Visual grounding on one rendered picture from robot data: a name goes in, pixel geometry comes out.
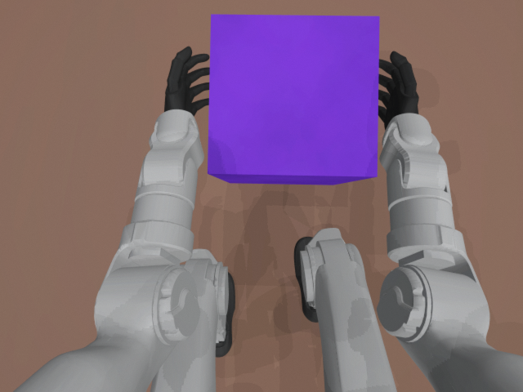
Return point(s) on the robot right foot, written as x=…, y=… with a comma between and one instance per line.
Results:
x=308, y=311

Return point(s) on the robot left forearm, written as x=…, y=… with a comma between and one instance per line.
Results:
x=159, y=233

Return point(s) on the robot right forearm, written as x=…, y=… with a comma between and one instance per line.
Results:
x=419, y=199

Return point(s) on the robot left hand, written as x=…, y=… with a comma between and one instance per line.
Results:
x=179, y=94

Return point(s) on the robot right shin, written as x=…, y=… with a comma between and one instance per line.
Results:
x=333, y=233

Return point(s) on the carton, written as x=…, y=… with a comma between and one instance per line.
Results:
x=293, y=100

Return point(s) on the robot right upper arm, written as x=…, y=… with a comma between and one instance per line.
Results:
x=441, y=319

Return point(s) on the robot right hand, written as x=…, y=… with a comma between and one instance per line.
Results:
x=403, y=97

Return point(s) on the robot left upper arm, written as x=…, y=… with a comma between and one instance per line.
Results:
x=141, y=314

